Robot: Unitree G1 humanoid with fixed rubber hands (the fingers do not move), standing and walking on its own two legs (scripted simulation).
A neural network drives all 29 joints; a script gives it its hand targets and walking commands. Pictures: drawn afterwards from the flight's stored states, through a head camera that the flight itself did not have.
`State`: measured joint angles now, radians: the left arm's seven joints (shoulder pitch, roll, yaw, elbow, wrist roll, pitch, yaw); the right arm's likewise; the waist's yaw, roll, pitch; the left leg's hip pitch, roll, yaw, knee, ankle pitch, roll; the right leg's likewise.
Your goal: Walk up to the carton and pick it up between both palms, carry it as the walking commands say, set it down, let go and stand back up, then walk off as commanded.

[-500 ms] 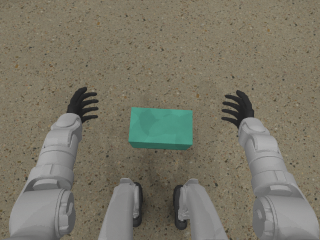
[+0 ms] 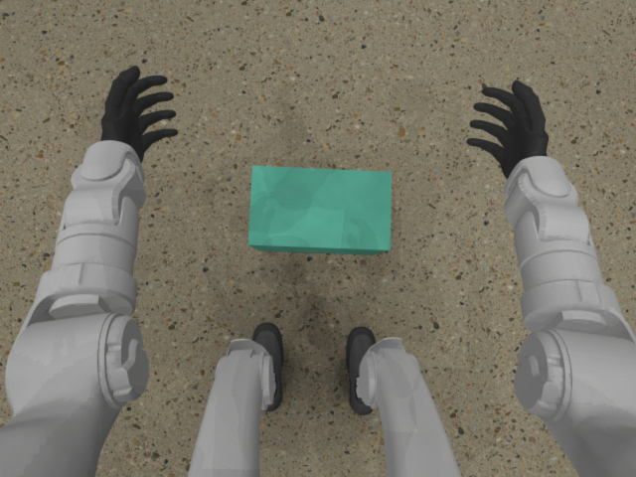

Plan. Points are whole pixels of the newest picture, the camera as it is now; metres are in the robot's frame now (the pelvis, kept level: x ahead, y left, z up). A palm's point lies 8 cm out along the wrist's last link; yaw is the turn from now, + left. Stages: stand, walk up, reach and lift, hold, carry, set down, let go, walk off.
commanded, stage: reach and lift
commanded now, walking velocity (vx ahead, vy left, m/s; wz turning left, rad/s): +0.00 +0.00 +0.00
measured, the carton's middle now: (319, 215) +0.48 -0.01 -0.54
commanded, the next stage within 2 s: none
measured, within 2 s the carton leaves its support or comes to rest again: neither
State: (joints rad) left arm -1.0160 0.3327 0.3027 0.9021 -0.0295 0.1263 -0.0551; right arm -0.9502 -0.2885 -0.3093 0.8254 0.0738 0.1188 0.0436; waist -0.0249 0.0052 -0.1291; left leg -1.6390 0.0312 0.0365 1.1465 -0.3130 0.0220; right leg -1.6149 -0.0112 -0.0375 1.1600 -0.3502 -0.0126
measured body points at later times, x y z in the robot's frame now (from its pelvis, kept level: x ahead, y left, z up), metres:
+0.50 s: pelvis -0.03 +0.00 -0.14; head +0.30 +0.01 +0.16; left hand +0.50 +0.23 -0.26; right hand +0.49 -0.23 -0.26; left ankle +0.08 +0.11 -0.60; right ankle +0.07 -0.11 -0.60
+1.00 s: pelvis -0.04 +0.00 -0.25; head +0.31 +0.00 +0.03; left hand +0.50 +0.22 -0.41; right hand +0.49 -0.22 -0.41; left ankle +0.08 +0.11 -0.60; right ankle +0.07 -0.11 -0.60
